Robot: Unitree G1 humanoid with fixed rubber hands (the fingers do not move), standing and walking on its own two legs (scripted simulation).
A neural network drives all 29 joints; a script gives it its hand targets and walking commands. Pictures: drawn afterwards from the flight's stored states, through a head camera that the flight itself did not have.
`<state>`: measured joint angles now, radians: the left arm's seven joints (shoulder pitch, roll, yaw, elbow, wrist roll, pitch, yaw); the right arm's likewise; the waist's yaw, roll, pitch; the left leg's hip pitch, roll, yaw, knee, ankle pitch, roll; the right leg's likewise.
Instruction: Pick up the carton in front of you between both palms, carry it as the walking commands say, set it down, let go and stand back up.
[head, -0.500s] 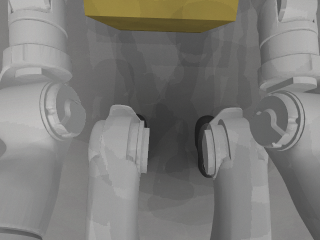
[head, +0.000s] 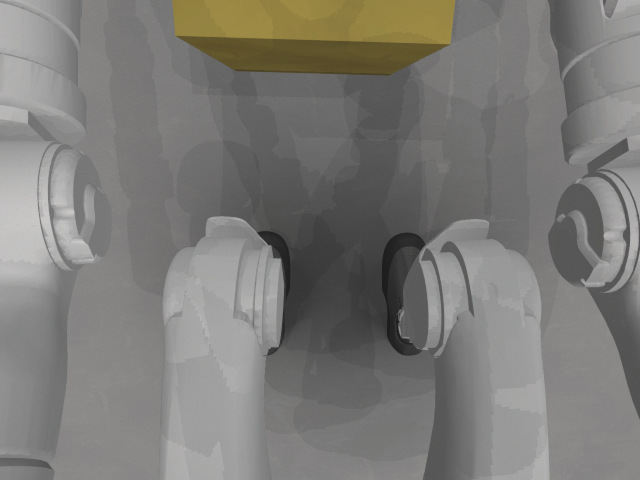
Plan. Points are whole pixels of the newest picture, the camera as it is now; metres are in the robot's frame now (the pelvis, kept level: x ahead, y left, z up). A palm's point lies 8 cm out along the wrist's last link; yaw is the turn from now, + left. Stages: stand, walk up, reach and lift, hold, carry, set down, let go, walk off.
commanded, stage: set down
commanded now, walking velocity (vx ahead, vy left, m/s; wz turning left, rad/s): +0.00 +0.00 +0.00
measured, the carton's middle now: out of the picture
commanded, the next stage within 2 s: let go in 0.86 s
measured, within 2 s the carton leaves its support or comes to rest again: neither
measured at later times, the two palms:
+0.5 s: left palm out of the picture +0.59 +0.25 +0.03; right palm out of the picture +0.59 -0.14 +0.03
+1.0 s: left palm out of the picture +0.57 +0.25 +0.17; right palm out of the picture +0.58 -0.15 +0.16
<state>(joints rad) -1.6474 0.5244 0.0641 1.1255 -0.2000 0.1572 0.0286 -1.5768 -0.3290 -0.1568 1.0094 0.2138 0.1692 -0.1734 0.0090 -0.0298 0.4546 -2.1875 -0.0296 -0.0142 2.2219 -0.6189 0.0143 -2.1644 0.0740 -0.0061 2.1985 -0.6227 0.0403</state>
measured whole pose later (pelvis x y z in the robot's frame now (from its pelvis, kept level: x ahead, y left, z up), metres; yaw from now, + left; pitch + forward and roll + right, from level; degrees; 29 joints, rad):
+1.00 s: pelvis +0.04 +0.00 +0.27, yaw +1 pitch +46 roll -2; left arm -1.30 0.38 0.34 0.96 0.11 0.21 -0.07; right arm -1.21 -0.19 -0.35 0.79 -0.07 0.23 -0.08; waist -0.01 -0.01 0.03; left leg -1.59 -0.05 -0.05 1.11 -0.32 0.01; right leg -1.56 0.05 0.04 1.09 -0.32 0.03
